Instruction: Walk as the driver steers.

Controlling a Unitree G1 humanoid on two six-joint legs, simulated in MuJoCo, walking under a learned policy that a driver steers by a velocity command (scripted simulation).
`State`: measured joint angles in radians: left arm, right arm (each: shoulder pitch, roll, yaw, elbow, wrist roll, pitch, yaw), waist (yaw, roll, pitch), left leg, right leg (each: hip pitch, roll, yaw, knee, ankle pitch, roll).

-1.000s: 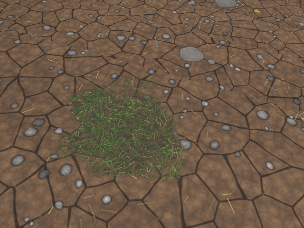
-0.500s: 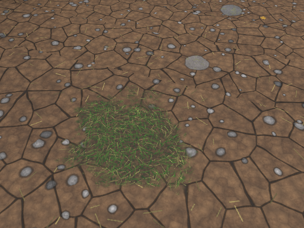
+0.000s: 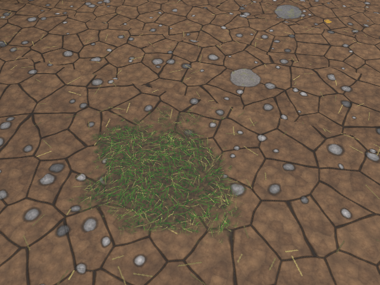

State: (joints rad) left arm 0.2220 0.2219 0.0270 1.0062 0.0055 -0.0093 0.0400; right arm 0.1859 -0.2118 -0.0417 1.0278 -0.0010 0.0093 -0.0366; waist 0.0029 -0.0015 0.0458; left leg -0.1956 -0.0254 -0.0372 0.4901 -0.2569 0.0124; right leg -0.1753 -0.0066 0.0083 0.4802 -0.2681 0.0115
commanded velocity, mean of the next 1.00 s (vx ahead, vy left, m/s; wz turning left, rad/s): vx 0.03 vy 0.00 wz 0.00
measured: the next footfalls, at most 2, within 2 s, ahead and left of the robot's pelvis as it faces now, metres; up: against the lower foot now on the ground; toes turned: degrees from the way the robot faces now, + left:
left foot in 1.54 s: +0.44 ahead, +0.09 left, +0.00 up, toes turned +1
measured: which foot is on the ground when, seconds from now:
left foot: down 0.00-1.00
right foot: down 0.00-1.00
